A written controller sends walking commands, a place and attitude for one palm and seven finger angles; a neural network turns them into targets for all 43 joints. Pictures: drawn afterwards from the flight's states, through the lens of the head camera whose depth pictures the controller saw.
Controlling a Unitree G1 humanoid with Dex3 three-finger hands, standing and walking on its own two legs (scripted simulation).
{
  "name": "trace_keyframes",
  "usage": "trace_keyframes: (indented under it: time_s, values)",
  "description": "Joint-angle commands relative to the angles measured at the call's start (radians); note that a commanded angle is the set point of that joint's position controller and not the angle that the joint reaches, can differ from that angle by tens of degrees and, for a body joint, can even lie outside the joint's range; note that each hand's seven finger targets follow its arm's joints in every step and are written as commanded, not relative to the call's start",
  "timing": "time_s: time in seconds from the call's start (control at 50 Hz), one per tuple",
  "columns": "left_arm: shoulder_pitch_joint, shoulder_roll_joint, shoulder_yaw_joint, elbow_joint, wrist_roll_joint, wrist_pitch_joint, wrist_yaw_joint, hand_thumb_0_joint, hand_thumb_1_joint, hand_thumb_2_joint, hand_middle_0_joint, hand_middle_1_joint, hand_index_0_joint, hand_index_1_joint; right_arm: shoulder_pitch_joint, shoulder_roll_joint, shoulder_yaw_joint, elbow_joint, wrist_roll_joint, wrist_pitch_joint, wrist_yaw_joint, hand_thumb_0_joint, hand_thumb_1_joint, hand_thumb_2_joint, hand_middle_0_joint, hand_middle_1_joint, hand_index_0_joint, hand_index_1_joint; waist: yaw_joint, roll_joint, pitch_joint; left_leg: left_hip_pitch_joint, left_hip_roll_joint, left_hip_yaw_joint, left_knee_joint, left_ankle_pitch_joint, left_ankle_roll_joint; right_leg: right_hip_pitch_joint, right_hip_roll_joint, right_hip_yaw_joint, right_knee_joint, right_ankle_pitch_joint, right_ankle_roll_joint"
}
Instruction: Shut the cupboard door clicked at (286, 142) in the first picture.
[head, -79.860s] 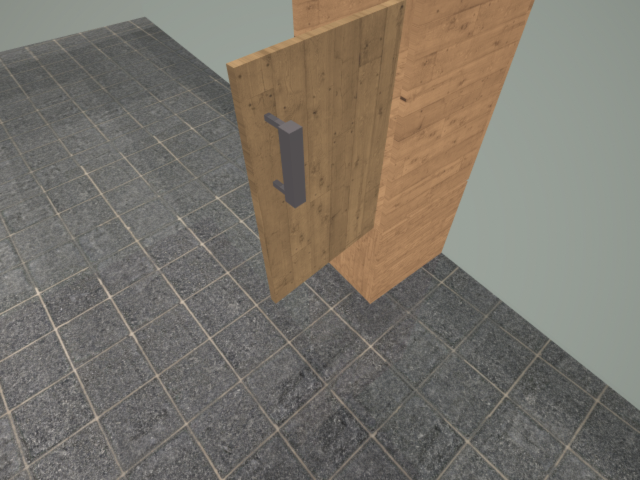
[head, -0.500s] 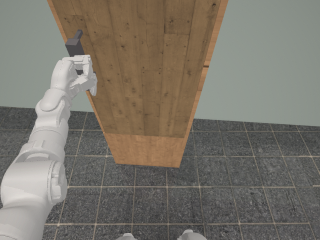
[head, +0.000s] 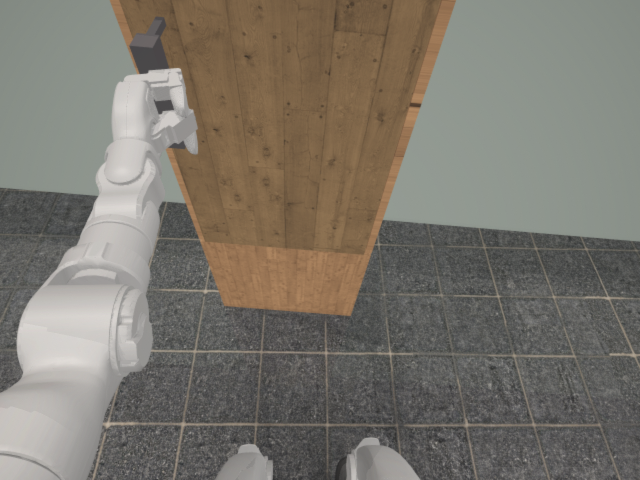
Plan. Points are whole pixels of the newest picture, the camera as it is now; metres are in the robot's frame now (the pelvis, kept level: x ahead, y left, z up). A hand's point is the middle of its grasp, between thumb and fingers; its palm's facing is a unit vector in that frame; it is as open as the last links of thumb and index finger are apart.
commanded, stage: pull the fist back off the door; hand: left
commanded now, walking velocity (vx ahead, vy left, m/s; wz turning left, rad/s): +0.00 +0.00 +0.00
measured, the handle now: (168, 86) +0.59 +0.17 +0.13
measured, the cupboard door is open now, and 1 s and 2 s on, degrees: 0 0 0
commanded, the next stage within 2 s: draw the hand back to the body in 0.70 s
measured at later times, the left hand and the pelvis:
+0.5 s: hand (215, 140) +0.49 +0.11 +0.13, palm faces -0.01 -1.00 -0.01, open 3.1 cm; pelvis +0.04 -0.01 +0.02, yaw -4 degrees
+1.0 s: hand (183, 165) +0.43 +0.13 +0.15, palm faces -0.02 -1.00 -0.02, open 3.1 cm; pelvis +0.06 -0.02 +0.03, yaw -2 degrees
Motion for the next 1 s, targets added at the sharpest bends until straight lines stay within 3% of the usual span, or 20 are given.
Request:
trace_keyframes:
  time_s: [0.0, 0.04, 0.16, 0.18, 0.2, 0.26, 0.32, 0.34, 0.48, 0.54, 0.6, 0.64, 0.68, 0.74, 0.8, 0.82, 0.84, 0.92, 0.94, 0.98]
  values:
    - [-0.628, 0.088, -0.059, -0.206, 0.056, -0.062, 0.012, 0.000, 0.900, 0.900, -1.300, -1.500, -1.300, -1.500, 0.114, -0.165, -0.061, -0.076, 0.000, -0.017, 0.006, 0.000, -0.900, -0.900, 0.200, 0.300, 0.200, 0.300, -0.108, 0.094, -0.307, 0.272, 0.000, -0.046, -0.179, -0.193, 0.007, 0.049, 0.035, 0.067, -0.150, -0.092, 0.000]
    - [-0.608, 0.096, -0.056, -0.196, 0.049, -0.071, -0.011, 0.000, 0.900, 0.900, -1.300, -1.500, -1.300, -1.500, 0.108, -0.169, -0.062, -0.084, 0.004, -0.014, 0.003, 0.000, -0.900, -0.900, 0.200, 0.300, 0.200, 0.300, -0.111, 0.064, -0.302, 0.261, 0.000, -0.043, -0.178, -0.195, 0.010, 0.061, 0.034, 0.071, -0.156, -0.097, 0.002]
    - [-0.489, 0.114, 0.014, -0.231, -0.018, -0.082, -0.062, 0.000, 0.900, 0.900, -1.300, -1.500, -1.300, -1.500, 0.093, -0.162, -0.066, -0.109, 0.013, -0.010, 0.001, 0.000, -0.900, -0.900, 0.200, 0.300, 0.200, 0.300, -0.046, 0.052, -0.362, 0.276, 0.000, -0.027, -0.178, -0.123, 0.008, 0.156, 0.037, 0.073, -0.154, -0.057, -0.004]
    - [-0.467, 0.088, -0.002, -0.259, -0.024, -0.088, -0.066, 0.000, 0.900, 0.900, -1.300, -1.500, -1.300, -1.500, 0.091, -0.157, -0.066, -0.116, 0.014, -0.008, 0.002, 0.000, -0.900, -0.900, 0.200, 0.300, 0.200, 0.300, -0.043, 0.045, -0.366, 0.285, 0.000, -0.023, -0.180, -0.098, 0.009, 0.170, 0.039, 0.071, -0.154, -0.040, -0.003]
    - [-0.407, 0.082, 0.012, -0.260, -0.026, -0.089, -0.066, 0.000, 0.900, 0.900, -1.300, -1.500, -1.300, -1.500, 0.088, -0.153, -0.069, -0.124, 0.013, -0.005, 0.005, 0.000, -0.900, -0.900, 0.200, 0.300, 0.200, 0.300, -0.021, 0.046, -0.360, 0.288, 0.000, -0.016, -0.181, -0.074, 0.008, 0.184, 0.042, 0.068, -0.154, -0.025, -0.005]
    - [-0.297, 0.166, 0.098, -0.309, -0.024, -0.095, -0.052, 0.000, 0.900, 0.900, -1.300, -1.500, -1.300, -1.500, 0.082, -0.150, -0.072, -0.144, 0.016, 0.018, 0.005, 0.000, -0.900, -0.900, 0.200, 0.300, 0.200, 0.300, 0.019, -0.008, -0.378, 0.264, 0.000, 0.006, -0.185, -0.011, 0.015, 0.274, 0.043, 0.077, -0.159, 0.022, 0.000]
    - [-0.170, 0.176, 0.118, -0.418, -0.008, -0.103, -0.035, 0.000, 0.900, 0.900, -1.300, -1.500, -1.300, -1.500, 0.062, -0.139, -0.077, -0.180, 0.019, 0.040, 0.007, 0.000, -0.900, -0.900, 0.200, 0.300, 0.200, 0.300, 0.061, 0.019, -0.401, 0.291, -0.002, 0.029, -0.190, 0.081, 0.017, 0.349, 0.046, 0.078, -0.149, 0.124, -0.005]
    - [-0.145, 0.163, 0.112, -0.467, -0.006, -0.101, -0.028, 0.000, 0.900, 0.900, -1.300, -1.500, -1.300, -1.500, 0.051, -0.133, -0.076, -0.188, 0.021, 0.046, 0.009, 0.000, -0.900, -0.900, 0.200, 0.300, 0.200, 0.300, 0.062, 0.041, -0.399, 0.314, -0.001, 0.034, -0.194, 0.112, 0.016, 0.349, 0.048, 0.075, -0.148, 0.164, -0.005]
    - [0.099, 0.084, 0.078, -0.734, -0.033, -0.055, -0.024, 0.000, 0.900, 0.900, -1.300, -1.500, -1.300, -1.500, -0.010, -0.111, -0.084, -0.224, 0.033, 0.062, 0.002, 0.000, -0.900, -0.900, 0.200, 0.300, 0.200, 0.300, 0.091, -0.009, -0.371, 0.386, 0.005, 0.062, -0.225, 0.244, 0.018, 0.460, 0.052, 0.073, -0.171, 0.336, -0.001]
    - [0.217, 0.029, 0.038, -0.870, -0.043, -0.035, -0.035, 0.000, 0.900, 0.900, -1.300, -1.500, -1.300, -1.500, -0.040, -0.097, -0.085, -0.238, 0.039, 0.056, 0.001, 0.000, -0.900, -0.900, 0.200, 0.300, 0.200, 0.300, 0.109, 0.048, -0.388, 0.452, 0.005, 0.070, -0.227, 0.339, 0.016, 0.491, 0.047, 0.072, -0.171, 0.421, -0.003]
    - [0.346, -0.038, -0.005, -0.930, -0.061, 0.009, -0.049, 0.000, 0.900, 0.900, -1.300, -1.500, -1.300, -1.500, -0.066, -0.091, -0.084, -0.242, 0.044, 0.053, 0.001, 0.000, -0.900, -0.900, 0.200, 0.300, 0.200, 0.300, 0.104, -0.027, -0.325, 0.466, 0.008, 0.070, -0.241, 0.349, 0.016, 0.493, 0.045, 0.059, -0.191, 0.445, 0.003]
    - [0.332, -0.049, -0.025, -0.955, -0.066, 0.036, -0.050, 0.000, 0.900, 0.900, -1.300, -1.500, -1.300, -1.500, -0.088, -0.091, -0.078, -0.239, 0.047, 0.053, -0.007, 0.000, -0.900, -0.900, 0.200, 0.300, 0.200, 0.300, 0.094, -0.026, -0.270, 0.466, 0.005, 0.067, -0.250, 0.321, 0.016, 0.478, 0.040, 0.061, -0.206, 0.432, 0.006]
    - [0.282, -0.030, -0.021, -0.955, -0.062, 0.060, -0.046, 0.000, 0.900, 0.900, -1.300, -1.500, -1.300, -1.500, -0.107, -0.092, -0.072, -0.231, 0.046, 0.057, -0.017, 0.000, -0.900, -0.900, 0.200, 0.300, 0.200, 0.300, 0.080, -0.049, -0.230, 0.463, 0.000, 0.060, -0.256, 0.265, 0.017, 0.459, 0.036, 0.066, -0.223, 0.384, 0.009]
    - [0.211, -0.034, -0.037, -0.976, -0.059, 0.068, -0.045, 0.000, 0.900, 0.900, -1.300, -1.500, -1.300, -1.500, -0.133, -0.085, -0.064, -0.225, 0.042, 0.056, -0.030, 0.000, -0.900, -0.900, 0.200, 0.300, 0.200, 0.300, 0.071, -0.017, -0.243, 0.489, -0.008, 0.055, -0.251, 0.247, 0.019, 0.457, 0.028, 0.075, -0.230, 0.364, 0.007]
    - [0.221, -0.044, -0.045, -0.977, -0.062, 0.056, -0.059, 0.000, 0.900, 0.900, -1.300, -1.500, -1.300, -1.500, -0.150, -0.079, -0.060, -0.225, 0.040, 0.053, -0.033, 0.000, -0.900, -0.900, 0.200, 0.300, 0.200, 0.300, 0.085, -0.011, -0.298, 0.513, -0.010, 0.051, -0.243, 0.286, 0.014, 0.485, 0.025, 0.073, -0.213, 0.404, 0.002]
    - [0.278, -0.015, -0.015, -0.966, -0.064, 0.056, -0.064, 0.000, 0.900, 0.900, -1.300, -1.500, -1.300, -1.500, -0.147, -0.083, -0.061, -0.231, 0.038, 0.053, -0.034, 0.000, -0.900, -0.900, 0.200, 0.300, 0.200, 0.300, 0.105, -0.015, -0.314, 0.514, -0.010, 0.051, -0.243, 0.305, 0.015, 0.511, 0.025, 0.072, -0.209, 0.419, 0.000]
    - [0.310, -0.002, -0.003, -0.969, -0.067, 0.060, -0.072, 0.000, 0.900, 0.900, -1.300, -1.500, -1.300, -1.500, -0.163, -0.081, -0.058, -0.235, 0.042, 0.055, -0.033, 0.000, -0.900, -0.900, 0.200, 0.300, 0.200, 0.300, 0.112, 0.010, -0.310, 0.516, -0.010, 0.053, -0.247, 0.310, 0.013, 0.518, 0.021, 0.074, -0.209, 0.430, -0.001]
    - [0.441, 0.030, 0.035, -0.968, -0.080, 0.101, -0.105, 0.000, 0.900, 0.900, -1.300, -1.500, -1.300, -1.500, -0.192, -0.083, -0.050, -0.265, 0.048, 0.066, -0.031, 0.000, -0.900, -0.900, 0.200, 0.300, 0.200, 0.300, 0.143, -0.024, -0.267, 0.485, -0.011, 0.057, -0.274, 0.304, 0.013, 0.563, 0.017, 0.071, -0.223, 0.431, -0.001]
    - [0.468, 0.014, 0.028, -1.006, -0.088, 0.112, -0.111, 0.000, 0.900, 0.900, -1.300, -1.500, -1.300, -1.500, -0.208, -0.076, -0.046, -0.279, 0.052, 0.066, -0.029, 0.000, -0.900, -0.900, 0.200, 0.300, 0.200, 0.300, 0.151, 0.005, -0.257, 0.489, -0.011, 0.059, -0.283, 0.304, 0.013, 0.563, 0.016, 0.071, -0.228, 0.433, -0.003]
    - [0.509, 0.016, 0.041, -1.067, -0.104, 0.132, -0.122, 0.000, 0.900, 0.900, -1.300, -1.500, -1.300, -1.500, -0.219, -0.075, -0.045, -0.293, 0.054, 0.063, -0.030, 0.000, -0.900, -0.900, 0.200, 0.300, 0.200, 0.300, 0.156, -0.024, -0.258, 0.502, -0.011, 0.061, -0.292, 0.317, 0.015, 0.586, 0.018, 0.069, -0.237, 0.459, 0.000]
